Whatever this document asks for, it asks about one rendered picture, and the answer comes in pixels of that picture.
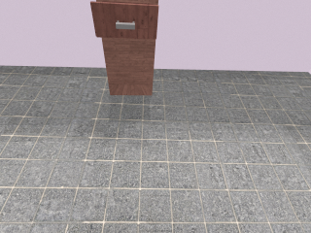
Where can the drawer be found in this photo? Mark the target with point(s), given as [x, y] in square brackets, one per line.
[105, 14]

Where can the handle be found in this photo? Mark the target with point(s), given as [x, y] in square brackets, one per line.
[125, 25]

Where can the cabinet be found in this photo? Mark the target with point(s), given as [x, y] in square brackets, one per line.
[130, 62]

